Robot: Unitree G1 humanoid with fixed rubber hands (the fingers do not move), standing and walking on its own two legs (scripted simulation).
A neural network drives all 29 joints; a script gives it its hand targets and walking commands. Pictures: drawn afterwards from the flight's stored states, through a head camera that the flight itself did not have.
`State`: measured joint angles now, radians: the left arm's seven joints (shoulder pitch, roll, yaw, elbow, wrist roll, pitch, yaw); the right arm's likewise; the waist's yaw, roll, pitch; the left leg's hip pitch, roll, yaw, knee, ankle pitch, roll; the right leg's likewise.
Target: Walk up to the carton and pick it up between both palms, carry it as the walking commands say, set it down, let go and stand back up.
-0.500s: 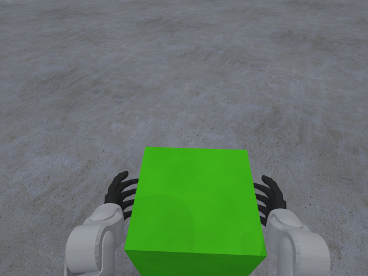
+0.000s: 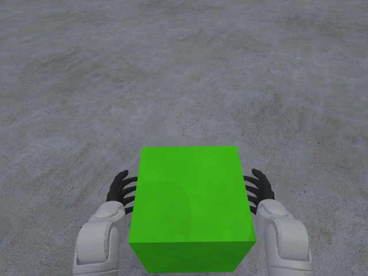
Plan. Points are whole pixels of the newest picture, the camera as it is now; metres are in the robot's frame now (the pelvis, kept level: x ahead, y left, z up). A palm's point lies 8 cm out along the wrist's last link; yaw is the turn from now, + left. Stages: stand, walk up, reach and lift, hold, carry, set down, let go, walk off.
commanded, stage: carry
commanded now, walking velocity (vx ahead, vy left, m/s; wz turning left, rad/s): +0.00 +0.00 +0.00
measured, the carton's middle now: (190, 213) +0.27 +0.01 -0.02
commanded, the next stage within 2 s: hold in 0.56 s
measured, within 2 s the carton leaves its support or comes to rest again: neither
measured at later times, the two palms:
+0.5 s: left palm (125, 208) +0.24 +0.15 +0.04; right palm (270, 210) +0.25 -0.15 +0.04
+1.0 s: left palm (120, 160) +0.33 +0.17 +0.09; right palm (254, 162) +0.35 -0.13 +0.08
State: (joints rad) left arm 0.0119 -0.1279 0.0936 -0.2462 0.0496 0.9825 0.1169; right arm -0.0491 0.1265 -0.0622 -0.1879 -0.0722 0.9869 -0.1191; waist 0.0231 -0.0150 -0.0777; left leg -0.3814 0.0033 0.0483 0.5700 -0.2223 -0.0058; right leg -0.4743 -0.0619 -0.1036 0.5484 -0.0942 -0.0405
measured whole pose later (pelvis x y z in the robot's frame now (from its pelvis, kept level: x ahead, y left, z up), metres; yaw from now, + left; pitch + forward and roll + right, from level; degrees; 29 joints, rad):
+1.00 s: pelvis +0.03 +0.01 +0.01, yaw +8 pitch -5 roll +0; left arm -0.43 -0.16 0.35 0.43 0.22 0.69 0.00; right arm -0.37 0.16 -0.30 0.27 -0.27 0.77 -0.08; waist -0.06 0.07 -0.05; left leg -0.10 -0.06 -0.07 0.52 -0.32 0.04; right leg -0.22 0.05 0.01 0.48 -0.16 -0.03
